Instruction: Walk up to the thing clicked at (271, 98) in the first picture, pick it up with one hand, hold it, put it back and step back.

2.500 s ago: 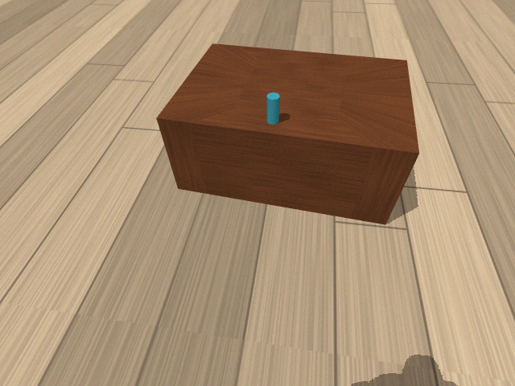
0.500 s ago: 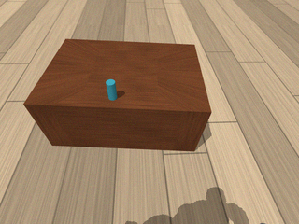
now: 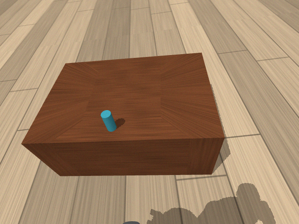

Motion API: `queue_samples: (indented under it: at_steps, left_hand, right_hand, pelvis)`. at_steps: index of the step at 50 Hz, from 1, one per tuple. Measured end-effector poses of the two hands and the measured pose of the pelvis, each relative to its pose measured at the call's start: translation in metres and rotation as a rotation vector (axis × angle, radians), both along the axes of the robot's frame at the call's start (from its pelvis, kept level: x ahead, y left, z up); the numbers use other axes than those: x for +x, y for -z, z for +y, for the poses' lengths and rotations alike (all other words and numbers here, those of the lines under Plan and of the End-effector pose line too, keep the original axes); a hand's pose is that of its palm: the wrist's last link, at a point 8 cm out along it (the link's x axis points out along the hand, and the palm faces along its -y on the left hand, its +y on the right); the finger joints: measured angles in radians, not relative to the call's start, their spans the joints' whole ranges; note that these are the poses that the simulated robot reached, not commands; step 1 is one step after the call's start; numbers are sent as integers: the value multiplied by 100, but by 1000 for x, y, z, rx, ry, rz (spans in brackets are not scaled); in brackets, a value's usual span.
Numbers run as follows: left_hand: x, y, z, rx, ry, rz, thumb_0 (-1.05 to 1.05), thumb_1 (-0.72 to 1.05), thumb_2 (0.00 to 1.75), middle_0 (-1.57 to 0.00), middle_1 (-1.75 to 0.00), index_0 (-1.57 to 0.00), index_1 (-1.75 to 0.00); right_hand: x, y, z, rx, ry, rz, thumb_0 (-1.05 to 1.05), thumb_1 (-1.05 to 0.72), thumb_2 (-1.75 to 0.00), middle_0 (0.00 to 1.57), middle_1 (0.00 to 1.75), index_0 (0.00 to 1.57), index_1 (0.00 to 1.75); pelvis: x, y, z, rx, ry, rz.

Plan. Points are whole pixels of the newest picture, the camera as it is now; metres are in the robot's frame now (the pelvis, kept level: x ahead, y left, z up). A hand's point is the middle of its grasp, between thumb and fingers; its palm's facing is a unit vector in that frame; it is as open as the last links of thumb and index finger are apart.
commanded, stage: walk up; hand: left
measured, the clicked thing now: (109, 121) +0.65 +0.29 -0.26
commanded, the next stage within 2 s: stand in 1.94 s
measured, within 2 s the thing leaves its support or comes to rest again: neither
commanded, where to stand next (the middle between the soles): +0.26 +0.06 m, yaw +1 degrees
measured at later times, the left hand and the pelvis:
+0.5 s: hand (55, 217) +0.19 +0.35 -0.15, palm faces +0.00 -0.94 -0.34, open 7.4 cm; pelvis +0.15 +0.07 +0.00, yaw +2 degrees
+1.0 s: hand (77, 184) +0.28 +0.30 -0.14, palm faces -0.01 -0.94 -0.35, open 7.4 cm; pelvis +0.18 +0.05 -0.01, yaw +1 degrees
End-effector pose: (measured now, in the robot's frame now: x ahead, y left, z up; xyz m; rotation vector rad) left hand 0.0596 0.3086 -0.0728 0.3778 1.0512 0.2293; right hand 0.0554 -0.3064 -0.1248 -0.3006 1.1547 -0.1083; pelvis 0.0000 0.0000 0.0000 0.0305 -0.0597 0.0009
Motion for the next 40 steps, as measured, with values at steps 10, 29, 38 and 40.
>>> queue_samples:
  at_steps: [10,29,38,40]
  left_hand:
    - [11,14,31,-10,-60,82,0,90,90,-20,-30,-21,-30]
    - [143,42,83,-60,-34,113,0,90,90,-20,-30,-20,-30]
    - [176,46,59,-15,-35,128,0,91,90,-20,-30,-20,-30]
    - [182,43,52,-19,-21,121,0,90,90,-20,-30,-20,-30]
  right_hand:
    - [91,-20,12,-50,-53,-32,1,-91,-90,20,30,20,30]
    - [178,-40,76,-108,-19,-53,1,-90,-89,21,30,20,30]
    - [203,6,64,-50,21,-11,1,-90,-89,20,30,20,30]
    - [208,11,66,-34,25,-9,1,-91,-89,20,30,20,30]
  pelvis:
    - [60,1,20,-49,-26,8]
    - [163,0,72,-39,-26,-3]
    - [178,17,57,-41,-11,1]
    - [178,16,55,-35,-12,3]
